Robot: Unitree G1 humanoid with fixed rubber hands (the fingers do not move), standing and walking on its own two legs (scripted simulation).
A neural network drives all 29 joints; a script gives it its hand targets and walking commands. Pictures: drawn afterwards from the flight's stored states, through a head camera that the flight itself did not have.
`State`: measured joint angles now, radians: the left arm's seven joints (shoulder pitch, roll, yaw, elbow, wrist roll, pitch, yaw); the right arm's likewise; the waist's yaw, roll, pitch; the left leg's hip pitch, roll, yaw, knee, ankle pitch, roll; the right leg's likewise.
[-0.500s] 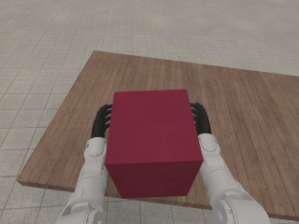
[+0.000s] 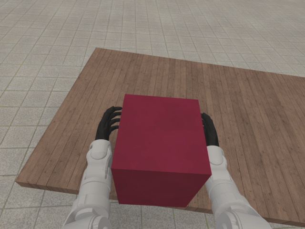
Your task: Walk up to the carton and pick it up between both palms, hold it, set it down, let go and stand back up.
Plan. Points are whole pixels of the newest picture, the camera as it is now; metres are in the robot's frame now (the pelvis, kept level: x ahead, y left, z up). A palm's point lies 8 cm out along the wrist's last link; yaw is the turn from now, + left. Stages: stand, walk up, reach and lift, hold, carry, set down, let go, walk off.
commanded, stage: reach and lift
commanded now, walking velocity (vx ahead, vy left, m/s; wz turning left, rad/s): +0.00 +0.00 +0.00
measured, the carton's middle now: (156, 153) +0.33 +0.02 +0.00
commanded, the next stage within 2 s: none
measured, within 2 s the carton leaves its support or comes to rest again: leaves its support in 0.26 s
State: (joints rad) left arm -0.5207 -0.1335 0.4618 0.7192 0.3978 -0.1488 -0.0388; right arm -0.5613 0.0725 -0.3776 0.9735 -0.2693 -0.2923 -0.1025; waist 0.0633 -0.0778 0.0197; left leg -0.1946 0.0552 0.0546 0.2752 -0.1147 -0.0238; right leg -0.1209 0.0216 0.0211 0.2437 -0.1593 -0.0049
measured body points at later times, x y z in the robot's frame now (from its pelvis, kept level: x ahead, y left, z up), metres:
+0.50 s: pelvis -0.02 +0.00 +0.00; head +0.01 +0.05 +0.45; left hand +0.35 +0.20 +0.04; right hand +0.38 -0.09 +0.06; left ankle +0.01 +0.13 -0.75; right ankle -0.02 -0.11 -0.75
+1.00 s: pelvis -0.02 +0.01 +0.00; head -0.03 +0.05 +0.45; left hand +0.35 +0.19 +0.11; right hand +0.37 -0.10 +0.10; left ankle +0.01 +0.13 -0.75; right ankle -0.02 -0.11 -0.75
